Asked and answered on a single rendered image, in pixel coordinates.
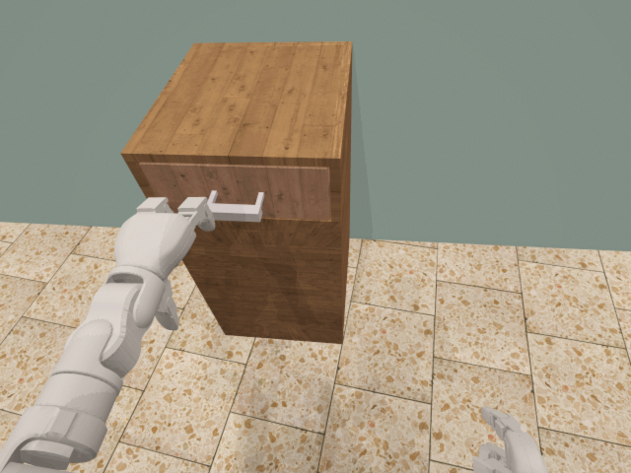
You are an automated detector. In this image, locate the drawer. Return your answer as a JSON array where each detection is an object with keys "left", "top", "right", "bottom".
[{"left": 139, "top": 162, "right": 331, "bottom": 220}]

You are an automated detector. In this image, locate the cabinet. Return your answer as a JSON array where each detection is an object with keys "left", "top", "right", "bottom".
[{"left": 120, "top": 41, "right": 352, "bottom": 344}]

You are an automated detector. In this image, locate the handle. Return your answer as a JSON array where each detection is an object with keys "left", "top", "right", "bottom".
[{"left": 207, "top": 190, "right": 264, "bottom": 222}]

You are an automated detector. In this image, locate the robot left forearm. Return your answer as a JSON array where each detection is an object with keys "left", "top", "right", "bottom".
[{"left": 0, "top": 266, "right": 165, "bottom": 473}]

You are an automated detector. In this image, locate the robot left hand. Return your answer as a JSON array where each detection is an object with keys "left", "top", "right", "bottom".
[{"left": 114, "top": 197, "right": 215, "bottom": 330}]

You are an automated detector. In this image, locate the robot right hand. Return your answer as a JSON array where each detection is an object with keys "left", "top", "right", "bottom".
[{"left": 472, "top": 406, "right": 548, "bottom": 473}]

